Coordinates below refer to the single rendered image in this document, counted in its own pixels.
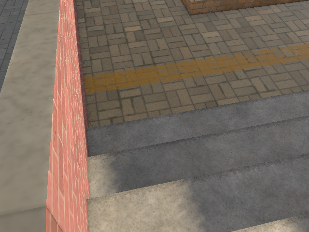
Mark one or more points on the stairs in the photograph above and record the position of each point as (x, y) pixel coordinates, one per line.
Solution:
(215, 169)

